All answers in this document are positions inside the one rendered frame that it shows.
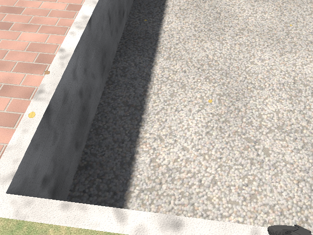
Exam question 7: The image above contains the robot right hand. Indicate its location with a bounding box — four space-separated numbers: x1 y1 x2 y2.
267 224 312 235

